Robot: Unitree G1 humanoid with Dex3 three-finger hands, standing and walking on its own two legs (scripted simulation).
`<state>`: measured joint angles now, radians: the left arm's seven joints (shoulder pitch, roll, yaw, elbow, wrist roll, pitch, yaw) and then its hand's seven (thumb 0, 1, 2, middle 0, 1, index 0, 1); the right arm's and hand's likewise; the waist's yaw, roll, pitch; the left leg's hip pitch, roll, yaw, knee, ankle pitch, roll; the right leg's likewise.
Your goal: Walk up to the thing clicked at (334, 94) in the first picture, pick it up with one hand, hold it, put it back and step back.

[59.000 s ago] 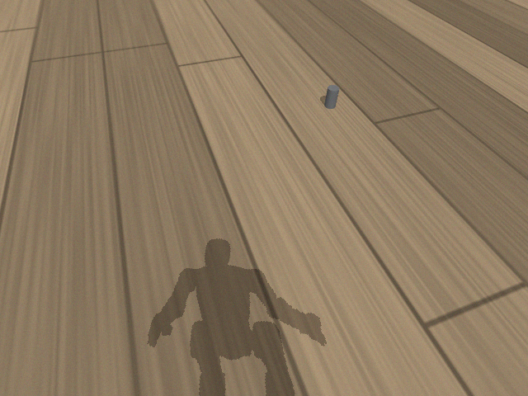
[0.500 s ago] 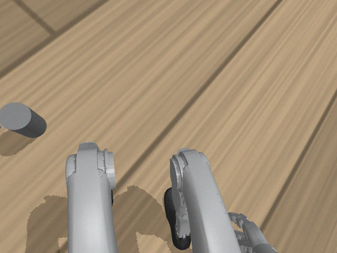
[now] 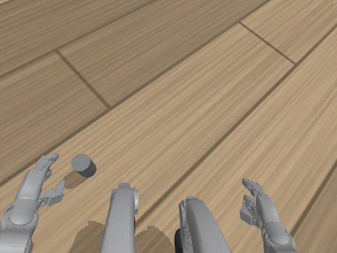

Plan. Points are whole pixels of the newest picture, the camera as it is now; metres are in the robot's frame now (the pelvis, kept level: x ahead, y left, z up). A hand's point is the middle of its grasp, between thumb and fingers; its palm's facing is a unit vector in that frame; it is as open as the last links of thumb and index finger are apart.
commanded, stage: home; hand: left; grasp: from above
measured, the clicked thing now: (84, 166) +0.41 +0.34 -0.50
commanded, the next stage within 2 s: none
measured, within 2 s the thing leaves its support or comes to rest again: neither
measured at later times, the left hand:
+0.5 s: hand (54, 198) +0.22 +0.20 +0.09, palm faces +0.13 -0.97 -0.19, open 7.5 cm
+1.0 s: hand (55, 206) +0.21 +0.19 +0.10, palm faces +0.14 -0.97 -0.19, open 7.4 cm
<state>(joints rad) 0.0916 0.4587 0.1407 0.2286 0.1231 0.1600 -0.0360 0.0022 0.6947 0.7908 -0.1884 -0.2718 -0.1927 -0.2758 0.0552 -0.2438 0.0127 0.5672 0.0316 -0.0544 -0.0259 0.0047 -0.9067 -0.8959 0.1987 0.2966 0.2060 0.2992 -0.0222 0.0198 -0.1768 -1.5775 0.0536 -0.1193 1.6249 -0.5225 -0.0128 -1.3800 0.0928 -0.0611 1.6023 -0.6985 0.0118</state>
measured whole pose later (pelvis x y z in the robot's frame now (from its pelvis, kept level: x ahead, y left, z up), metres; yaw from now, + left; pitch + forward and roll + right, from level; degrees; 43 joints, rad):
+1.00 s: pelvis +0.07 +0.00 +0.15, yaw +6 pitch +10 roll -3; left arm 0.50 0.23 0.03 -0.13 -0.05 0.45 0.02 0.01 0.91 0.90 -0.20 -0.30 -0.20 -0.30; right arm 0.29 -0.22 0.05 0.52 0.00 -0.23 -0.18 0.01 -0.90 -0.90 0.20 0.30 0.21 0.30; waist -0.04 0.04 -0.16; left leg -0.76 0.02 -0.07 1.00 -0.42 -0.01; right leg -0.57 0.04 -0.03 0.93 -0.55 0.01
